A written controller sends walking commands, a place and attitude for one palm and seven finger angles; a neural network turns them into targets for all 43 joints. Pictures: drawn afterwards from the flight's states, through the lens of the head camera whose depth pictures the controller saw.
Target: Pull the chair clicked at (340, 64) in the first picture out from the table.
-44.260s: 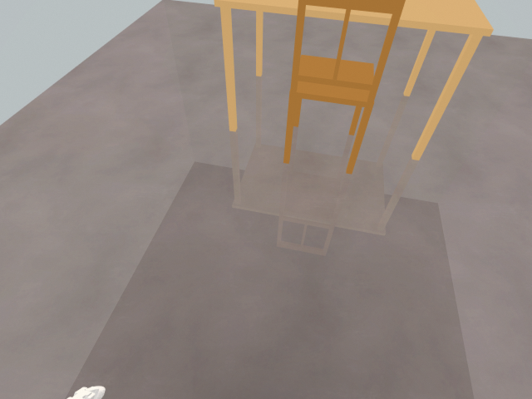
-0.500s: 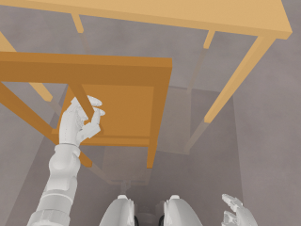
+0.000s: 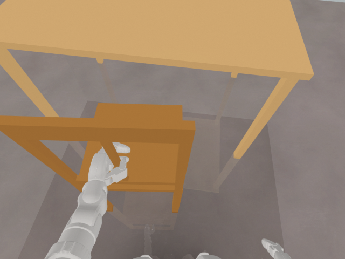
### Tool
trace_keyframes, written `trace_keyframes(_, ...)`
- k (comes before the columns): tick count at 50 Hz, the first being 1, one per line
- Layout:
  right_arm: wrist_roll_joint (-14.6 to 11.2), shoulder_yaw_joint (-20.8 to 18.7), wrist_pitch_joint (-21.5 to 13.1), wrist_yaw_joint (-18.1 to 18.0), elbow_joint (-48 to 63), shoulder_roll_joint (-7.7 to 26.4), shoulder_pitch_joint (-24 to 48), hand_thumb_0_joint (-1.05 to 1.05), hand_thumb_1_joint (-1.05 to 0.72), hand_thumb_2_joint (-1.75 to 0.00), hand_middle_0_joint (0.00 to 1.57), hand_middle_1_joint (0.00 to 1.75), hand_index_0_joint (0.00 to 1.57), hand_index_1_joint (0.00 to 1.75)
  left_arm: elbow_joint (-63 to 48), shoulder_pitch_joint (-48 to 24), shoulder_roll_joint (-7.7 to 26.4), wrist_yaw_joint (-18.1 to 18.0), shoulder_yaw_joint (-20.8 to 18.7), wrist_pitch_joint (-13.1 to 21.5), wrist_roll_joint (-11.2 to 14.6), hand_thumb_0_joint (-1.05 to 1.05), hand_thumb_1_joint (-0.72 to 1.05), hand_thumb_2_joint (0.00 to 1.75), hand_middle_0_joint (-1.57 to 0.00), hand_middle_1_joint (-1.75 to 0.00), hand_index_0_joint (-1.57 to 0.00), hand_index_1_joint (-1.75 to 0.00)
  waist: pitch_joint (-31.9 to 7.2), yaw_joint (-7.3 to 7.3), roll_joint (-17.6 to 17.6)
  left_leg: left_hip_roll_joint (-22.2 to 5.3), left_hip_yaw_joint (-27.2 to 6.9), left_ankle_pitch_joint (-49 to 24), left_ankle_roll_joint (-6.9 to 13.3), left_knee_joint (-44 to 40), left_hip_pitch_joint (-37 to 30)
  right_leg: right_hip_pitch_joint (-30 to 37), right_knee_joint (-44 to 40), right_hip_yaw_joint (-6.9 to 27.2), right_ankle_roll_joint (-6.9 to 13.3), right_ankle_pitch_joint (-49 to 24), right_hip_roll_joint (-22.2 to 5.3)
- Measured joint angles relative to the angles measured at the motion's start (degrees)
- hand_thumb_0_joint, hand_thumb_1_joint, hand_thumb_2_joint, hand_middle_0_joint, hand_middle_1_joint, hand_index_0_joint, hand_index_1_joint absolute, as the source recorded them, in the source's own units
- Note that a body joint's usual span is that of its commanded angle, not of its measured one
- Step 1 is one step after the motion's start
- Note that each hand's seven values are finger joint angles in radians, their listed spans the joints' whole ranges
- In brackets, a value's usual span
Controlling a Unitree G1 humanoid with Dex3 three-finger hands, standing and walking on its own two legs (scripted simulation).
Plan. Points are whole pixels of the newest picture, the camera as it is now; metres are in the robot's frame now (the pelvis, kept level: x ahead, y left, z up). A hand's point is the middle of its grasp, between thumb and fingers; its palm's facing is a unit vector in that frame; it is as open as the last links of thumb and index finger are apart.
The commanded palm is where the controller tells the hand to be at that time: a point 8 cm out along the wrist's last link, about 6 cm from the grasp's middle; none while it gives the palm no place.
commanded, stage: step backward, pulling the chair out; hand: left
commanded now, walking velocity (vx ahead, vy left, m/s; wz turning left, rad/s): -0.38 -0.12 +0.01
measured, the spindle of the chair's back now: (117, 162) +0.36 +0.16 -0.08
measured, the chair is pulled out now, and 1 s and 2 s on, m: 0.18 0.30 0.39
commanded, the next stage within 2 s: none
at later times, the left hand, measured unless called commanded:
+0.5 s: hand (127, 189) +0.28 +0.12 -0.06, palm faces -0.07 -0.99 -0.15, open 4.9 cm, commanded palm +0.26 +0.17 -0.05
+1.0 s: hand (132, 221) +0.21 +0.10 -0.05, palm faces -0.05 -0.99 -0.16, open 5.0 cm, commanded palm +0.18 +0.15 -0.05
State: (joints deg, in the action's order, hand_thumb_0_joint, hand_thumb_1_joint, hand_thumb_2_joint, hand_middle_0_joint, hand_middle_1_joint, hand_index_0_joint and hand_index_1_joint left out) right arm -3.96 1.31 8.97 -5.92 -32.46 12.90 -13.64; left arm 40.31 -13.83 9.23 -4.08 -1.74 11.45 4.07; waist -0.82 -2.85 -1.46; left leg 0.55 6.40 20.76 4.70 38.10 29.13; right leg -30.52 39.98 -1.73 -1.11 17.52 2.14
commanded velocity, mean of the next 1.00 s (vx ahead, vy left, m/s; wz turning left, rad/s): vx -0.38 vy -0.02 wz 0.10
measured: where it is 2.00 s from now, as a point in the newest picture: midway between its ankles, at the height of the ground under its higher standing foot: outside the picture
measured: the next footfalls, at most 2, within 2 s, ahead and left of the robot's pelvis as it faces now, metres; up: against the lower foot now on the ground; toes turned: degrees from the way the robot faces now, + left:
left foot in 1.04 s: -0.11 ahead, +0.18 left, +0.00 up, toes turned -1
left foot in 1.92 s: -0.18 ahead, +0.17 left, +0.00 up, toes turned +2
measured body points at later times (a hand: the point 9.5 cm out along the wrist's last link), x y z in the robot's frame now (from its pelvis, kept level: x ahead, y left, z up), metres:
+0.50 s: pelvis -0.04 +0.00 +0.01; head +0.03 +0.00 +0.46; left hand +0.28 +0.17 -0.04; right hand +0.05 -0.26 -0.10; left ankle -0.02 +0.06 -0.72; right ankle -0.03 -0.11 -0.72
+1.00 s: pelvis -0.11 +0.00 +0.02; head -0.04 -0.02 +0.46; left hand +0.21 +0.15 -0.04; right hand -0.02 -0.29 -0.11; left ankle -0.14 +0.16 -0.70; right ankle -0.03 -0.12 -0.72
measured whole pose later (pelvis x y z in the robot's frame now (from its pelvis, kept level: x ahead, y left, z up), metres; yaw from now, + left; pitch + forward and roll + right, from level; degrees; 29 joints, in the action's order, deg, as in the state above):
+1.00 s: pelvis -0.11 +0.00 +0.02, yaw -1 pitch +4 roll +1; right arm -2.7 -1.6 5.1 -5.6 -39.2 18.0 -11.2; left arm 46.7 -15.5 6.2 -6.6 0.6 9.0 2.5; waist 5.1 -4.6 -0.3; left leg -0.8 -2.6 25.6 -1.6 37.1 18.5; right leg -24.1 25.7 -5.0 0.9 5.2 -3.8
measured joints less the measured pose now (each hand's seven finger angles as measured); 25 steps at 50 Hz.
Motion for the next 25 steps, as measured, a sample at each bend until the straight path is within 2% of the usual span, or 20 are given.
trace_keyframes(4, 1.3, -1.0, -0.2, 0.4, -1.4, 0.1, 0.0, 0.01, -0.90, -0.90, 0.20, 0.30, 0.21, 0.30, 3.7, -2.0, 1.3, 1.0, 0.0, -0.3, -0.7, 0.04, 0.77, 0.81, -0.29, -1.14, -0.48, -1.45, 2.8, -0.46, 1.4, 0.3, 0.4, -1.7, 0.1, -4.1, -5.6, 5.4, -3.8, 0.0, 0.4, -1.2, -0.2)
trace_keyframes(9, 2.4, -1.5, -0.7, 1.8, -2.0, 1.0, 0.4, 0.01, -0.90, -0.90, 0.20, 0.30, 0.21, 0.30, 4.9, -1.7, 1.5, 1.5, -1.4, 0.3, -0.3, 0.04, 0.77, 0.81, -0.29, -1.13, -0.49, -1.45, 5.3, -0.66, 0.7, -0.2, 1.9, -1.9, -0.1, -5.3, -8.8, 10.3, -9.1, 0.4, 2.4, -0.7, 0.1)
trace_keyframes(13, 1.8, -1.4, -0.1, 1.9, -1.7, 0.9, 1.3, 0.01, -0.90, -0.90, 0.20, 0.30, 0.21, 0.30, 3.7, -0.1, 1.5, 1.2, -2.2, 0.3, 0.4, 0.04, 0.77, 0.80, -0.29, -1.12, -0.49, -1.45, 6.7, -1.00, -0.2, -1.3, 2.2, -3.5, -1.7, -5.1, -9.0, 11.2, -11.5, 1.4, 2.7, -3.8, 1.3)
trace_keyframes(16, 1.3, -1.2, 0.1, 1.2, -1.0, 0.8, 1.0, 0.01, -0.90, -0.90, 0.20, 0.30, 0.21, 0.30, 2.5, 1.7, 1.6, 0.9, -1.5, 0.5, 0.2, 0.04, 0.76, 0.80, -0.30, -1.13, -0.50, -1.45, 6.0, -0.95, 0.0, -1.0, 1.6, -3.8, -2.8, -5.9, -9.0, 10.9, -12.3, 2.5, 2.6, -4.4, 1.5)
trace_keyframes(20, 1.1, -1.3, 0.5, 0.1, -1.5, 1.0, 1.7, 0.01, -0.90, -0.90, 0.20, 0.30, 0.21, 0.30, 2.3, 2.3, 1.3, 0.2, -0.3, 0.3, -0.3, 0.03, 0.76, 0.80, -0.30, -1.15, -0.50, -1.45, 5.6, -1.46, 0.0, -0.4, 1.5, -4.5, -0.1, -7.7, -9.2, 10.2, -12.2, 2.6, 2.0, -5.0, 1.2)
trace_keyframes(23, 1.6, -1.1, 0.7, 0.0, -1.7, 0.6, 1.8, 0.01, -0.90, -0.90, 0.20, 0.30, 0.21, 0.30, 2.3, 2.0, 1.3, 0.1, 0.5, -0.7, -0.7, 0.03, 0.76, 0.79, -0.29, -1.16, -0.50, -1.45, 5.5, -1.26, 1.5, 0.6, 2.0, -6.1, 0.1, -9.2, -9.9, 9.4, -10.6, 2.9, 1.6, -5.2, 0.2)
trace_keyframes(25, 2.3, -1.0, 0.4, 0.4, -1.9, 0.3, 1.7, 0.01, -0.90, -0.90, 0.20, 0.30, 0.21, 0.30, 2.6, 1.9, 1.2, 0.0, 0.8, -1.3, -0.9, 0.03, 0.76, 0.80, -0.28, -1.16, -0.50, -1.45, 5.4, -0.82, 2.3, 1.3, 2.4, -6.5, 0.3, -9.3, -10.3, 9.1, -8.4, 2.7, 1.8, -2.6, -1.0)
